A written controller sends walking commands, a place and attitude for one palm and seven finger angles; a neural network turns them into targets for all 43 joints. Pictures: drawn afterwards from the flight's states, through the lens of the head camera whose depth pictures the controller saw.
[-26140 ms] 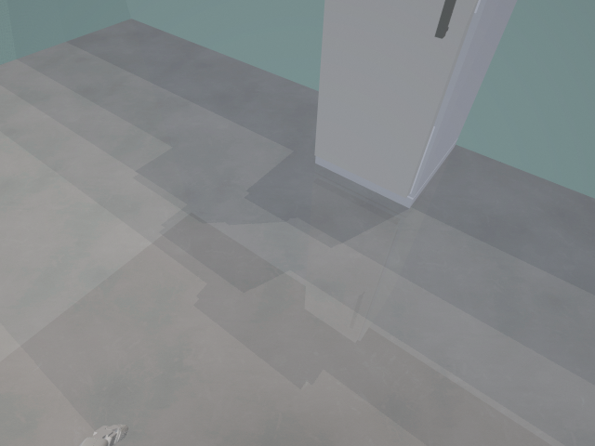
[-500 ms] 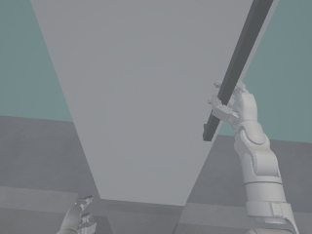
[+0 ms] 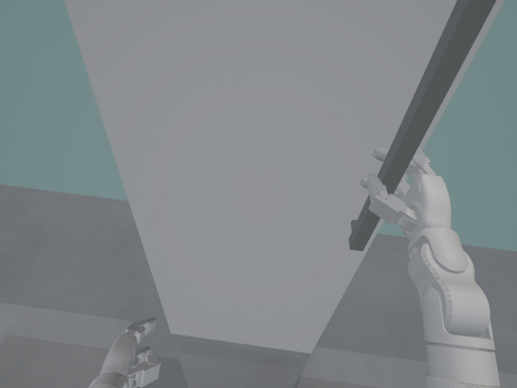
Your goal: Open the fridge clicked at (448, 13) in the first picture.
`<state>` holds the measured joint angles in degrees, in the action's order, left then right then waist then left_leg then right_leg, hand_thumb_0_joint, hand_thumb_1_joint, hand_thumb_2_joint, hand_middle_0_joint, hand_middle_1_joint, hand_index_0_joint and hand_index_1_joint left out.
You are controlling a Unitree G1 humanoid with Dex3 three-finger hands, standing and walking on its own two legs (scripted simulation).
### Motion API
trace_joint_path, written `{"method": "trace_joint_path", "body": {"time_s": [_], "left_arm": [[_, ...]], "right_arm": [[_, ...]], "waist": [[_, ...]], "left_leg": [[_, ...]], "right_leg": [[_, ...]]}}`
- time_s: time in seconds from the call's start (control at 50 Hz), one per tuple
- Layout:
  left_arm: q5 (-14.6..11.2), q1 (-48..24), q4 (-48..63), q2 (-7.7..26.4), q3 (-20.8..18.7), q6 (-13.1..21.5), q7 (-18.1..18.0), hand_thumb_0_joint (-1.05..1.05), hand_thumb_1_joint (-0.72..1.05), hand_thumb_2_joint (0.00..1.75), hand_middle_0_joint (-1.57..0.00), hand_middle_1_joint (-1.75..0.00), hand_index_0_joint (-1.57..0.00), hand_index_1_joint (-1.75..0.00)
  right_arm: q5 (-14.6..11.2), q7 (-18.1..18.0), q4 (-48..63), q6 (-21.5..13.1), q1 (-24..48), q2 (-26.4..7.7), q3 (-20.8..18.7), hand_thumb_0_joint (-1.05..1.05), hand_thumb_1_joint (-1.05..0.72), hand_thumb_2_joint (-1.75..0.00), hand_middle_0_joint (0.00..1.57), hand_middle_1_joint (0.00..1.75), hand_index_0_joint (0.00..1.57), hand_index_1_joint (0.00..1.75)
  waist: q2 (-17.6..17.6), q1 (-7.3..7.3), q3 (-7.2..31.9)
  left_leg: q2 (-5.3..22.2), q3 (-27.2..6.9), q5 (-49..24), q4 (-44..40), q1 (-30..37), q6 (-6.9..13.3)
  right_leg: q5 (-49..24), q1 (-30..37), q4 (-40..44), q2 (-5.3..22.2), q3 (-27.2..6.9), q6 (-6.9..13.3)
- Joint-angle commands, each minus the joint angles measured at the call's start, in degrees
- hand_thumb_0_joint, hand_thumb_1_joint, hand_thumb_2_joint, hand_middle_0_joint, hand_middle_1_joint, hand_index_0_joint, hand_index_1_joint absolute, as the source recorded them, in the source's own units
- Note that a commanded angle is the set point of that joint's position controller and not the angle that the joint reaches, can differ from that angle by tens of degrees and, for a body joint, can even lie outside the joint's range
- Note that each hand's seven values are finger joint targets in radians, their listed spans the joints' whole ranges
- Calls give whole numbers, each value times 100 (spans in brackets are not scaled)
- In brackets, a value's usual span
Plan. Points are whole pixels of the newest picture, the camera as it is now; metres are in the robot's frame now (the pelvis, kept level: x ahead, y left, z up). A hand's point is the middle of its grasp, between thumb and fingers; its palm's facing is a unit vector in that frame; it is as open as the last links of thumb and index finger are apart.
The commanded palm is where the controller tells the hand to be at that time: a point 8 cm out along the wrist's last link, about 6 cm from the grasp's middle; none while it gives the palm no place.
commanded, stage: pull the door a little, standing still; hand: right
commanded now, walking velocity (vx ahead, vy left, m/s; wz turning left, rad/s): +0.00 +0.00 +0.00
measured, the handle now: (400, 138) +0.40 -0.15 +0.24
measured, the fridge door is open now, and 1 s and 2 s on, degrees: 0 7 22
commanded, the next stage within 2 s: walk backward, drawing the door open in 0.54 s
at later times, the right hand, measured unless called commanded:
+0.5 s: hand (376, 204) +0.33 -0.12 +0.18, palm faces +0.00 +1.00 -0.03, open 6.7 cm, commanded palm +0.24 -0.17 +0.18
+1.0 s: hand (383, 225) +0.29 -0.12 +0.18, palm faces -0.02 +0.98 -0.18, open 6.8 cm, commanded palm +0.26 -0.17 +0.17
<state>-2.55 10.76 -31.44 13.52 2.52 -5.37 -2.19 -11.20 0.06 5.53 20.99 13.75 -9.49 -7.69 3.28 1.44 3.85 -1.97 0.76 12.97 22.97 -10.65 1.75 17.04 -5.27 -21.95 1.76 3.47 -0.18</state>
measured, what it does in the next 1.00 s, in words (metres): walks ahead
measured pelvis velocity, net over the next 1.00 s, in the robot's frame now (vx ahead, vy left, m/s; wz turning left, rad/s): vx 0.10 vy -0.02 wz -0.08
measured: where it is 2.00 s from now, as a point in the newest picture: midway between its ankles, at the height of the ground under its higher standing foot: outside the picture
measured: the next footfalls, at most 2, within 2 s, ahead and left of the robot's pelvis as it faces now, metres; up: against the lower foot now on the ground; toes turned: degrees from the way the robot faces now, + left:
left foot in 1.06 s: +0.21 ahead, +0.03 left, +0.00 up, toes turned -7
right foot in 1.52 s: -0.03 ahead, -0.08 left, +0.00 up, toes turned -7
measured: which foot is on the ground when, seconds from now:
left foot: down 0.00-0.90, up 0.92-1.00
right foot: down 0.00-1.00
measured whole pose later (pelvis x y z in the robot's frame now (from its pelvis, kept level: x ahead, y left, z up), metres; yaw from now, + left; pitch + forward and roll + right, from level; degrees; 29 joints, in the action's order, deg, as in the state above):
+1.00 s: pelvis +0.10 -0.02 +0.03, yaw -4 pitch +3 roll +1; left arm 1.3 10.7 -27.1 10.8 -0.2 2.9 1.3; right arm -0.9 -2.4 39.4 -8.3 -30.8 -12.6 9.4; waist 5.9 0.1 -3.8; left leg -3.0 5.2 19.9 45.0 -25.9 2.5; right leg 7.1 -4.9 -28.4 0.2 -2.8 -0.9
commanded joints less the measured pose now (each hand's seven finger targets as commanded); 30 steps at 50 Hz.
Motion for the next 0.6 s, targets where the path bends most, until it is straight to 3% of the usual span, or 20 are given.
{"method": "trace_joint_path", "body": {"time_s": [0.0, 0.04, 0.12, 0.2, 0.26, 0.28, 0.42, 0.5, 0.58], "left_arm": [[7, -895, 917, 509, -184, 356, -40, 0, 90, 90, -20, -30, -20, -30], [26, -869, 862, 526, -194, 387, -53, 0, 90, 90, -20, -30, -20, -30], [83, -864, 912, 490, -182, 361, -15, 0, 90, 90, -20, -30, -20, -30], [97, -902, 1018, 450, -158, 278, 52, 0, 90, 90, -20, -30, -20, -30], [85, -963, 1140, 421, -153, 205, 104, 0, 90, 90, -20, -30, -20, -30], [85, -951, 1167, 410, -155, 192, 122, 0, 90, 90, -20, -30, -20, -30], [69, -1041, 1410, 354, -149, 116, 287, 0, 90, 90, -20, -30, -20, -30], [54, -1038, 1551, 328, -181, 145, 387, 0, 90, 90, -20, -30, -20, -30], [39, -961, 1696, 304, -230, 264, 487, 0, 90, 90, -20, -30, -20, -30]], "right_arm": [[57, -1, 1523, -213, 1444, -463, 19, 0, -90, -90, 45, 140, 45, 140], [102, -92, 1481, -175, 1694, -370, 165, 0, -90, -90, 45, 140, 45, 140], [185, -83, 1770, -176, 1209, -290, 270, 0, -90, -90, 45, 140, 45, 140], [190, 6, 2083, -203, 573, -179, 404, 0, -90, -90, 45, 140, 45, 140], [208, 42, 2536, -192, 131, -233, 395, 0, -90, -90, 45, 140, 45, 140], [204, 57, 2679, -182, -53, -217, 411, 0, -90, -90, 45, 140, 45, 140], [164, 125, 3864, -34, -1692, -140, 473, 0, -90, -90, 45, 140, 45, 140], [151, 157, 4839, -110, -2848, -113, 557, 0, -90, -90, 45, 140, 45, 140], [174, 164, 5995, -335, -4457, -38, 723, 0, -90, -90, 45, 140, 45, 140]], "waist": [[-495, -358, 1479], [-504, -322, 1474], [-455, -399, 1747], [-630, -445, 1645], [-417, -509, 1675], [-526, -507, 1710], [-411, -596, 1658], [-292, -611, 1606], [-335, -608, 1388]], "left_leg": [[260, 137, -3657, 265, 1369, -72], [233, 166, -3458, 268, 1261, -45], [286, 189, -3853, 402, 1455, -31], [278, 230, -3923, 448, 1449, -16], [286, 219, -3948, 482, 1456, 9], [279, 229, -4021, 506, 1480, 3], [284, 236, -4148, 601, 1396, -17], [298, 253, -4243, 711, 1310, -27], [317, 321, -4375, 841, 1182, -36]], "right_leg": [[-2949, -74, -196, -184, -95, 176], [-2958, 20, -242, -181, -145, 173], [-3245, 48, -297, -206, -161, 164], [-3425, -15, -287, -163, -215, 161], [-3656, -3, -314, -136, -216, 155], [-3774, 14, -339, -115, -230, 150], [-3954, -124, -439, -63, -259, 146], [-4084, -235, -561, -25, -293, 140], [-4159, -460, -734, 8, -368, 135]]}}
